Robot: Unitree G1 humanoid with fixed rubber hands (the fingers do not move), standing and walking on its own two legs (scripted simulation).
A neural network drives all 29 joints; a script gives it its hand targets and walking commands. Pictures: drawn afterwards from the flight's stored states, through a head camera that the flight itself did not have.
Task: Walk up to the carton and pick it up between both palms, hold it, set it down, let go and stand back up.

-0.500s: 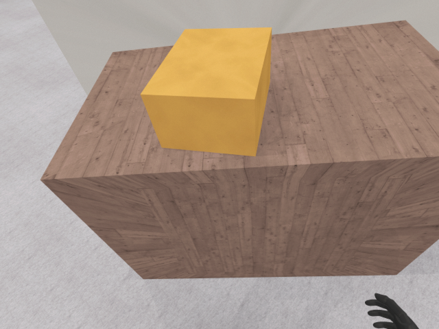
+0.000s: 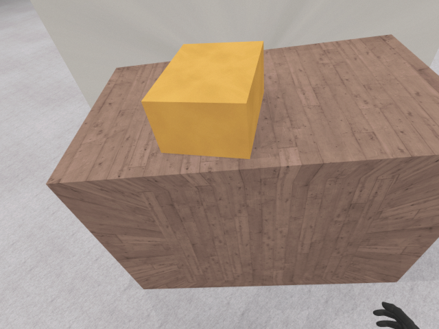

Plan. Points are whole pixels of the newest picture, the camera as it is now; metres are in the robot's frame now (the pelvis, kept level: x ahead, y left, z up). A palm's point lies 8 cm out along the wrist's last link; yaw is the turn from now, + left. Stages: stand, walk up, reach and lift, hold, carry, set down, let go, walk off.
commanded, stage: stand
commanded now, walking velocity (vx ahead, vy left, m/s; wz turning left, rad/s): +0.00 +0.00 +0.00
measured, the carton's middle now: (213, 95) +0.68 +0.03 +0.09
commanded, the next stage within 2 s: none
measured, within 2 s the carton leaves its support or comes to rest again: neither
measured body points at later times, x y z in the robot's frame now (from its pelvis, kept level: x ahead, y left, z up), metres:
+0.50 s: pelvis -0.01 +0.03 +0.00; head +0.01 +0.01 +0.45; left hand +0.08 +0.35 -0.08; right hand +0.11 -0.27 -0.11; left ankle +0.06 +0.15 -0.72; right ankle -0.09 -0.06 -0.72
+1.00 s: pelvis -0.02 +0.05 +0.01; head -0.01 +0.04 +0.46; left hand +0.05 +0.36 -0.09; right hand +0.10 -0.26 -0.10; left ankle +0.06 +0.15 -0.72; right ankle -0.09 -0.06 -0.72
